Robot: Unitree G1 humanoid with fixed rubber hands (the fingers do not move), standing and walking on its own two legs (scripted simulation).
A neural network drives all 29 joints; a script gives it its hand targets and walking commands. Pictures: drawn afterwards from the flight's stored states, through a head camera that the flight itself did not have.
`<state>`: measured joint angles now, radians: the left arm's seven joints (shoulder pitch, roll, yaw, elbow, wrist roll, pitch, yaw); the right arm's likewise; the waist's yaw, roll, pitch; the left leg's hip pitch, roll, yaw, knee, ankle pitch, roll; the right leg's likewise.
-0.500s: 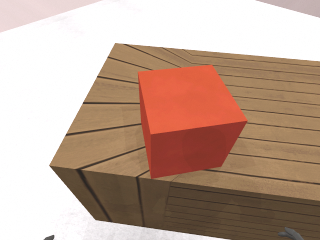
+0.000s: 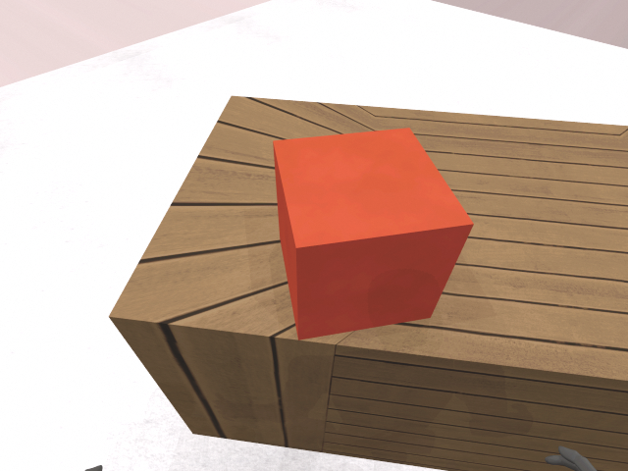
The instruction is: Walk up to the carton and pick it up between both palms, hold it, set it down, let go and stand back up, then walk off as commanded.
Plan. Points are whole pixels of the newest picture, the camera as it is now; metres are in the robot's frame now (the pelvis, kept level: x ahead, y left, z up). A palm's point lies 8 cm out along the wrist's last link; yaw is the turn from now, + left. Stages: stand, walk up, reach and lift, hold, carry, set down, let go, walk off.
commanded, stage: walk up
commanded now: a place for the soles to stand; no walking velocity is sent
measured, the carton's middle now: (354, 232) +0.48 -0.04 +0.02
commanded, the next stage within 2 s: reach and lift in 0.38 s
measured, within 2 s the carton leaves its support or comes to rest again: neither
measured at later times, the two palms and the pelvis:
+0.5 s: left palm out of the picture +0.11 +0.30 -0.09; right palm out of the picture +0.12 -0.33 -0.07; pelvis +0.00 +0.00 +0.00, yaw +0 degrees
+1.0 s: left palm (135, 433) +0.20 +0.24 -0.05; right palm out of the picture +0.14 -0.32 -0.04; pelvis +0.00 +0.00 +0.01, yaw +0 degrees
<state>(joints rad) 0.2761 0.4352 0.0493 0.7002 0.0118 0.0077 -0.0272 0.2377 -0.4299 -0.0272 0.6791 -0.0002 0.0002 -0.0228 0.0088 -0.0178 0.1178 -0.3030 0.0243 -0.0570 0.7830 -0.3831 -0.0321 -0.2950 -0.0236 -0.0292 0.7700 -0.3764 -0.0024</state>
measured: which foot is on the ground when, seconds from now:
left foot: down 0.00-1.00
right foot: down 0.00-1.00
